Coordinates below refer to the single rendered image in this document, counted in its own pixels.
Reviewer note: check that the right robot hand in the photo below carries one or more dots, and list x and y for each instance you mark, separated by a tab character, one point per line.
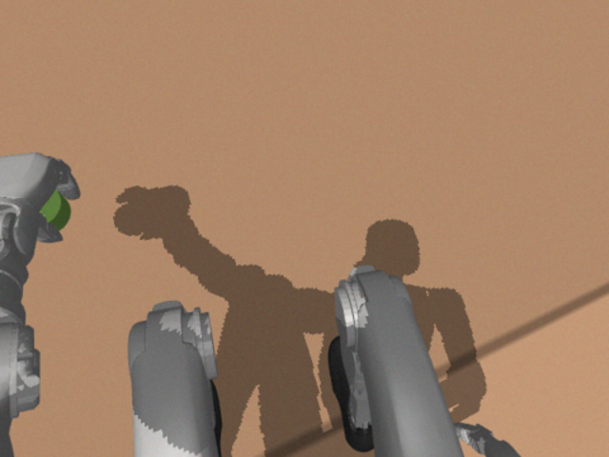
482	440

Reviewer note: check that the right robot foot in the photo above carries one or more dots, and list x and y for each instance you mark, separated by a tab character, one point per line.
358	438

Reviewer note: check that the tin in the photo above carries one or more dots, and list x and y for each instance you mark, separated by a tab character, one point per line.
57	210

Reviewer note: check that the left robot arm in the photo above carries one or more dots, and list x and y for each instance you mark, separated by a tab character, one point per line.
19	360

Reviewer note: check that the left robot hand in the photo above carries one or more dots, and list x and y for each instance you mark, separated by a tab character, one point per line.
32	178

